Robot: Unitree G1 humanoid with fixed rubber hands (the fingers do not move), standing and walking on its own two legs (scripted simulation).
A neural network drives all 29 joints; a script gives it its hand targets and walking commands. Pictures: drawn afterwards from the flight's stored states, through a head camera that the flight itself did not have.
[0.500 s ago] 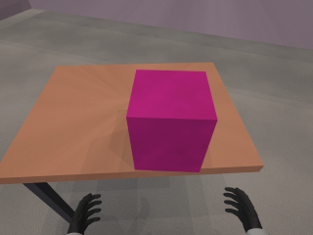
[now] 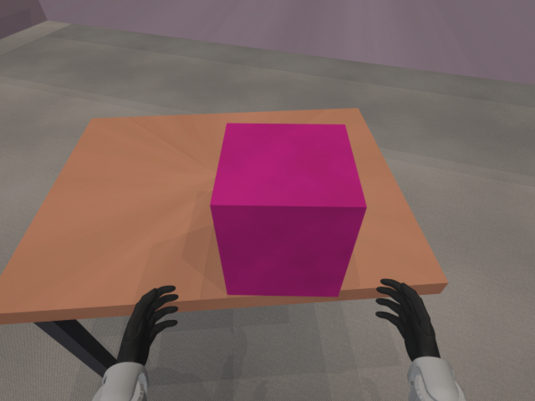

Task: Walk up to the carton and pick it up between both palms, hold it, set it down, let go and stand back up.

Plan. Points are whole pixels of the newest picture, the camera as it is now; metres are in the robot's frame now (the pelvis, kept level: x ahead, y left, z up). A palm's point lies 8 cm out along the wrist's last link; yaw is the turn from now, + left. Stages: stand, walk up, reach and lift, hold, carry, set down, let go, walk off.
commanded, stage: reach and lift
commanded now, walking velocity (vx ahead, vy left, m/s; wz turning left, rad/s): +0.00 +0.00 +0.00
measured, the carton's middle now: (284, 212) +0.44 +0.00 +0.04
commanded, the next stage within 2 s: none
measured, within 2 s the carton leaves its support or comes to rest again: neither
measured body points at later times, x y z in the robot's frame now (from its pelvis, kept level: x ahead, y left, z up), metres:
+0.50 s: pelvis +0.00 +0.00 +0.00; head +0.00 +0.01 +0.45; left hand +0.30 +0.21 +0.07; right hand +0.30 -0.19 +0.06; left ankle -0.01 +0.13 -0.75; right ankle -0.03 -0.11 -0.75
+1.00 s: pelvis -0.02 +0.00 +0.00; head +0.00 -0.01 +0.45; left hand +0.36 +0.20 +0.14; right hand +0.36 -0.19 +0.13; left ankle -0.01 +0.13 -0.75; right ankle -0.03 -0.11 -0.75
